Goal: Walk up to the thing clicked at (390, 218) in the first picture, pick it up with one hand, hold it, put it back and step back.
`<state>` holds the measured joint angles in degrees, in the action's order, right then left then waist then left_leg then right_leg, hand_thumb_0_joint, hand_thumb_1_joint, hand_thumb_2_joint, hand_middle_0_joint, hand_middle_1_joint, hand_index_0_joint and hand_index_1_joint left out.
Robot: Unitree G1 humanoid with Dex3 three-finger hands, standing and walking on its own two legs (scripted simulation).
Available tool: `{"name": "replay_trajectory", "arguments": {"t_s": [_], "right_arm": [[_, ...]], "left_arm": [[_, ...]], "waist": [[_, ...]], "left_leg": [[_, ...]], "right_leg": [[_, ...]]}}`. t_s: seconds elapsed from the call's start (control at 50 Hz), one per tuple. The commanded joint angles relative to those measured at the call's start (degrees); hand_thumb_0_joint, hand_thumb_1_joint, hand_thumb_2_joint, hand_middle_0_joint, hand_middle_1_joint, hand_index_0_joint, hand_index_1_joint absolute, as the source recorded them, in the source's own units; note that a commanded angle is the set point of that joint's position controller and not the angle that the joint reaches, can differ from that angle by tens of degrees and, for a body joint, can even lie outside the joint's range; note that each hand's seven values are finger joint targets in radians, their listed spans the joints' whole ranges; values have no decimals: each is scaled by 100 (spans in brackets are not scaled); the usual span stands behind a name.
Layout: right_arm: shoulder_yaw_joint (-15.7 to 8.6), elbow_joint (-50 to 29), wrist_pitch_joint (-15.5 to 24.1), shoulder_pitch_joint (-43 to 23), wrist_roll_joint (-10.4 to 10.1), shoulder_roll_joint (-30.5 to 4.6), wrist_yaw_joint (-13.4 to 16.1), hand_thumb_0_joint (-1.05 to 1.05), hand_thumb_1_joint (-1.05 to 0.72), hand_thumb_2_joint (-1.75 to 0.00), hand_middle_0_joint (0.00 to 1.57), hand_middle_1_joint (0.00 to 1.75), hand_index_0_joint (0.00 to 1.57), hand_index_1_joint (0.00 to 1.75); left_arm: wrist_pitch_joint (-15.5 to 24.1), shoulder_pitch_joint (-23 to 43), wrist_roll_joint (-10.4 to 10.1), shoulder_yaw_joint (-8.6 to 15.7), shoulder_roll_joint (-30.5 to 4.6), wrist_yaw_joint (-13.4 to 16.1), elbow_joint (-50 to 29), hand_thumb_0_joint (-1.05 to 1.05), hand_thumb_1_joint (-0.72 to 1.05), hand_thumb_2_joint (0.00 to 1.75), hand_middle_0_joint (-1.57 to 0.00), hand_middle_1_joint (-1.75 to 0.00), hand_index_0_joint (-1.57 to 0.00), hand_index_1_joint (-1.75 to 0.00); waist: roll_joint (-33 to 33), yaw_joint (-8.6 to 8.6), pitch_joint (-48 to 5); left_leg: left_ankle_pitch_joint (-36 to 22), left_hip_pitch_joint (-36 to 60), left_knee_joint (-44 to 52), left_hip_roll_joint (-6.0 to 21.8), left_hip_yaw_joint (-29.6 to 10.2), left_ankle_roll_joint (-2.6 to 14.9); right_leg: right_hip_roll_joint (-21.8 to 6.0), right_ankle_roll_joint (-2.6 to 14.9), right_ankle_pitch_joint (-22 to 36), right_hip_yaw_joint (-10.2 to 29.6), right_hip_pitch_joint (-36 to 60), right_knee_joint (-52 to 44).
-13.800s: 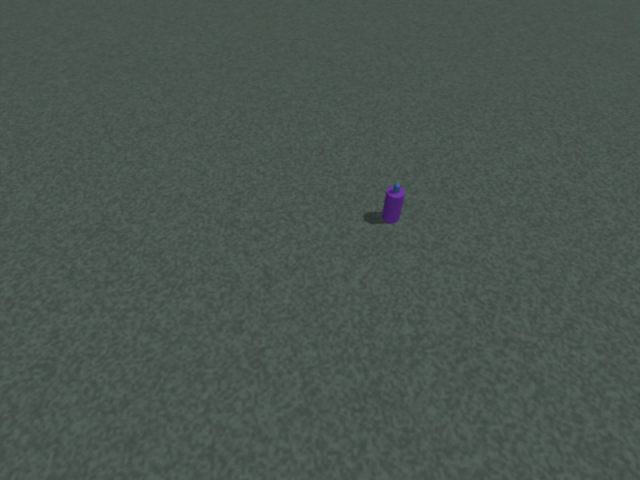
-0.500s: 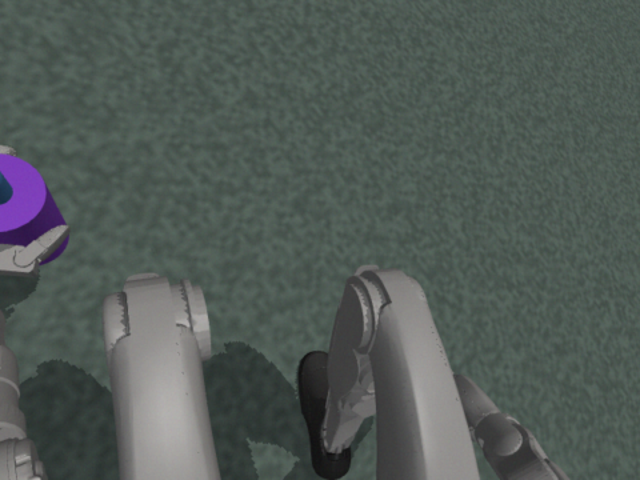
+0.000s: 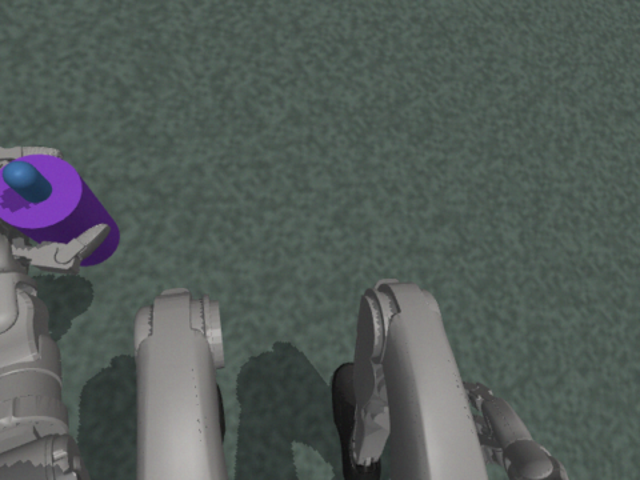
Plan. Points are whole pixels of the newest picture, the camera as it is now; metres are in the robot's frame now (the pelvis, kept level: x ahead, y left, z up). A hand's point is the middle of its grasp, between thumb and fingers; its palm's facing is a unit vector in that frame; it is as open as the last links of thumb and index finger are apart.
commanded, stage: settle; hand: left
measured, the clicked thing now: (59, 211) +0.41 +0.29 -0.06
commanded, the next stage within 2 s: lift in 0.76 s
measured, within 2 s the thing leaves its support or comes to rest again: neither
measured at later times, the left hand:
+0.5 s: hand (44, 198) +0.41 +0.29 -0.02, palm faces +0.30 -0.95 -0.06, open 10.6 cm
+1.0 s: hand (41, 184) +0.41 +0.28 +0.00, palm faces +0.30 -0.95 -0.05, open 10.6 cm
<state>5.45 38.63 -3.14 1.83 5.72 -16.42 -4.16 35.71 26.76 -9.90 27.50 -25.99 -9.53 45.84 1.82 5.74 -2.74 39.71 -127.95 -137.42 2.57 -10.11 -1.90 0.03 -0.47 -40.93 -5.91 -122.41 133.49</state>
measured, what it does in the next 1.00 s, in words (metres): stands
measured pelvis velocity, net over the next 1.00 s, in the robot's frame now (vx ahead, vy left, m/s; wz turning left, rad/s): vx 0.00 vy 0.00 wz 0.05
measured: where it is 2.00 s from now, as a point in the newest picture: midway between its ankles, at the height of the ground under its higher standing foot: (284, 456)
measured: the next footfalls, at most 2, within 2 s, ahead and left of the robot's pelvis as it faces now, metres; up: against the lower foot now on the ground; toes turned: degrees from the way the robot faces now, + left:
none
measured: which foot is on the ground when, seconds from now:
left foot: down 0.00-1.00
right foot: down 0.00-1.00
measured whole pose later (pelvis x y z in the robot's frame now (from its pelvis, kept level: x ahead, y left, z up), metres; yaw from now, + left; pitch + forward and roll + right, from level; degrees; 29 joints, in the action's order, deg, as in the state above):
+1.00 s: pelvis +0.00 +0.00 +0.04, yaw +3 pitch +32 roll -5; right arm 1.6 39.6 -1.0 5.0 4.4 -15.3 -2.5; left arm 32.6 30.5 -7.2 28.1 -22.9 -10.0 47.8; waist 0.6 5.7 -6.7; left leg 38.9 -122.6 -128.9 2.8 -6.5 -1.3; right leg -0.5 -0.5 -40.7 -3.4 -118.4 126.9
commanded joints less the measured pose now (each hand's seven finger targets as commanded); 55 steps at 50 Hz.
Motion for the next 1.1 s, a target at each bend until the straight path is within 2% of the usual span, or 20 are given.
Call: {"name": "replay_trajectory", "arguments": {"t_s": [0.0, 0.08, 0.16, 0.2, 0.26, 0.28, 0.34, 0.4, 0.6, 0.68, 0.74, 0.8, 0.84, 0.86, 0.9, 0.96, 0.98, 1.0, 1.02, 1.08], "right_arm": [[-551, -294, 125, 637, -10, -1255, 103, 0, -90, -90, 20, 30, 20, 30], [-604, -291, 154, 641, -50, -1214, 124, 0, -90, -90, 20, 30, 20, 30], [-667, -262, 187, 687, -58, -1187, 152, 0, -90, -90, 20, 30, 20, 30], [-679, -274, 215, 675, -62, -1169, 161, 0, -90, -90, 20, 30, 20, 30], [-706, -293, 223, 704, -74, -1147, 185, 0, -90, -91, 20, 30, 20, 30], [-712, -321, 233, 663, -86, -1126, 187, 0, -90, -90, 20, 30, 20, 30], [-736, -283, 272, 695, -98, -1131, 201, 0, -91, -91, 20, 30, 20, 30], [-747, -280, 275, 770, -102, -1144, 213, 0, -91, -91, 20, 30, 20, 30], [-758, -239, 315, 813, -102, -1086, 203, 0, -91, -91, 20, 30, 20, 30], [-779, -233, 318, 875, -100, -1092, 204, 0, -90, -91, 20, 30, 20, 30], [-775, -249, 324, 885, -115, -1052, 218, 0, -91, -91, 20, 30, 20, 30], [-790, -192, 318, 939, -104, -1061, 216, 0, -90, -91, 20, 30, 20, 30], [-769, -202, 321, 932, -109, -1027, 217, 0, -91, -91, 20, 30, 20, 30], [-780, -197, 326, 929, -107, -1029, 213, 0, -94, -91, 20, 30, 20, 30], [-795, -187, 317, 968, -118, -1055, 222, 0, -94, -91, 20, 30, 20, 30], [-816, -255, 326, 954, -148, -1038, 227, 0, -94, -91, 20, 30, 20, 30], [-825, -233, 337, 947, -158, -1059, 232, 0, -93, -91, 20, 30, 20, 30], [-853, -267, 338, 970, -171, -1085, 248, 0, -94, -91, 20, 30, 20, 30], [-852, -312, 347, 955, -211, -1094, 253, 0, -94, -91, 20, 30, 20, 30], [-870, -337, 365, 1014, -254, -1068, 277, 0, -93, -91, 20, 30, 20, 30]], "left_arm": [[609, 1766, -219, 457, -1534, -53, -1652, 0, 10, 124, -119, -131, -118, -134], [532, 1721, -194, 468, -1430, -62, -1533, 0, 10, 125, -120, -132, -119, -135], [508, 1865, -154, 543, -1558, -71, -1762, 0, 8, 126, -121, -133, -120, -136], [486, 1983, -130, 451, -1447, -78, -1742, 0, 8, 126, -122, -134, -121, -137], [459, 1896, -133, 589, -1572, -28, -1786, 0, 8, 128, -123, -135, -121, -138], [427, 1923, -116, 446, -1415, -37, -1693, 0, 8, 128, -123, -135, -122, -138], [414, 2072, -82, 384, -1392, -21, -1745, 0, 11, 129, -123, -135, -122, -138], [411, 2040, -68, 378, -1382, -65, -1740, 0, 12, 131, -124, -136, -123, -140], [402, 2309, -19, 318, -1304, -73, -1515, 0, 6, 131, -123, -136, -122, -140], [413, 2312, -19, 421, -1402, -63, -1489, 0, 8, 131, -122, -135, -121, -139], [392, 2296, -19, 340, -1271, -58, -1385, 0, 10, 131, -121, -135, -120, -138], [416, 2395, 31, 487, -1479, 9, -1503, 0, 10, 132, -121, -135, -120, -138], [423, 2489, 25, 378, -1358, -7, -1507, 0, 9, 131, -121, -135, -120, -138], [426, 2450, 28, 407, -1374, 7, -1517, 0, 8, 123, -124, -137, -126, -136], [427, 2336, 21, 535, -1498, -5, -1463, 0, 2, 125, -126, -142, -128, -142], [383, 2208, -34, 404, -1296, -95, -1594, 0, 5, 125, -126, -141, -128, -141], [375, 2386, -34, 337, -1378, -119, -1838, 0, 3, 125, -125, -140, -127, -140], [344, 2228, -38, 442, -1451, -126, -1839, 0, 2, 125, -125, -141, -128, -141], [285, 2097, -48, 326, -1293, -146, -1688, 0, 2, 125, -126, -142, -128, -142], [224, 2194, -150, 431, -1407, -133, -2214, 0, 3, 125, -126, -141, -128, -141]], "waist": [[-1309, -90, -4214], [-1306, -135, -4132], [-1317, -179, -4256], [-1357, -128, -4175], [-1331, -232, -4345], [-1323, -171, -4234], [-1409, -139, -4242], [-1509, -128, -4343], [-1463, -86, -4257], [-1347, -149, -4420], [-1237, -74, -4406], [-1364, -162, -4434], [-1345, -91, -4404], [-1317, -131, -4408], [-1238, -177, -4428], [-1315, -168, -4505], [-1498, -199, -4590], [-1454, -223, -4663], [-1387, -178, -4458], [-1529, -301, -4742]], "left_leg": [[-972, 2704, 1569, -73, 601, 290], [-932, 2805, 1728, -76, 596, 279], [-929, 2872, 1797, -72, 652, 285], [-829, 2912, 1859, -74, 641, 278], [-814, 3002, 1934, -77, 664, 272], [-713, 2967, 1980, -82, 680, 275], [-749, 3151, 2060, -82, 648, 270], [-1079, 3414, 2123, -81, 598, 238], [-862, 3440, 2248, -100, 647, 249], [-844, 3410, 2251, -120, 706, 273], [-935, 3383, 2253, -120, 703, 292], [-1019, 3499, 2287, -115, 725, 278], [-1002, 3420, 2301, -118, 724, 284], [-965, 3434, 2326, -121, 724, 285], [-996, 3443, 2343, -118, 751, 296], [-911, 3578, 2477, -129, 736, 280], [-928, 3720, 2519, -121, 735, 266], [-962, 3781, 2553, -122, 741, 276], [-847, 3793, 2666, -125, 702, 267], [-914, 4032, 2795, -126, 698, 249]], "right_leg": [[228, 193, 1379, -33, 2190, -1541], [226, 233, 1270, -63, 2048, -1543], [219, 228, 1256, -2, 2167, -1646], [211, 245, 1153, -12, 2017, -1665], [208, 242, 1098, 30, 2156, -1753], [205, 249, 987, 52, 2074, -1795], [192, 269, 1034, 28, 1962, -1802], [168, 285, 1257, 6, 1932, -1741], [147, 288, 1071, 37, 1883, -1886], [146, 268, 1063, 93, 2141, -1998], [147, 249, 1149, 99, 2201, -2054], [151, 266, 1189, 117, 2154, -2035], [139, 263, 1202, 115, 2225, -2035], [138, 263, 1162, 125, 2221, -2057], [148, 252, 1162, 141, 2316, -2113], [141, 273, 1070, 130, 2316, -2166], [140, 291, 1091, 135, 2287, -2155], [139, 281, 1114, 136, 2377, -2197], [133, 300, 982, 119, 2223, -2250], [128, 306, 1039, 147, 2421, -2345]]}}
